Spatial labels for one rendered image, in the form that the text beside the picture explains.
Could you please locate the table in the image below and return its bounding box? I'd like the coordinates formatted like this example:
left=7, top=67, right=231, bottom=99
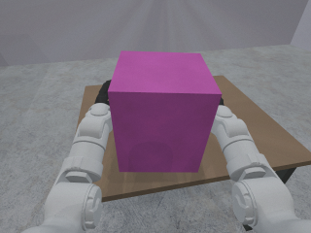
left=75, top=75, right=311, bottom=231

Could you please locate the robot right upper arm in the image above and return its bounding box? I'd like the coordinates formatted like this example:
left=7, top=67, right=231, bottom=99
left=231, top=177, right=311, bottom=233

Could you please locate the robot left upper arm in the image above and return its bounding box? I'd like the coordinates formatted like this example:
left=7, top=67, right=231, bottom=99
left=21, top=182, right=102, bottom=233

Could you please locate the right robot forearm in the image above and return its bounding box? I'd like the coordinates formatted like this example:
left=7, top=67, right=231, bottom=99
left=210, top=105, right=295, bottom=212

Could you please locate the left robot hand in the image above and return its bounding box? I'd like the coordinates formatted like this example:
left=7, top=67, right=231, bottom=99
left=94, top=80, right=111, bottom=106

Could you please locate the left robot forearm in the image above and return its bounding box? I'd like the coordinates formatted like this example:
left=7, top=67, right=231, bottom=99
left=43, top=103, right=113, bottom=221

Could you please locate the right robot hand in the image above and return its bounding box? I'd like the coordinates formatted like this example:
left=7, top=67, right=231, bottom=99
left=219, top=97, right=225, bottom=106

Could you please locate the carton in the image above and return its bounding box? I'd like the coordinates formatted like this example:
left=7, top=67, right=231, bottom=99
left=107, top=50, right=222, bottom=173

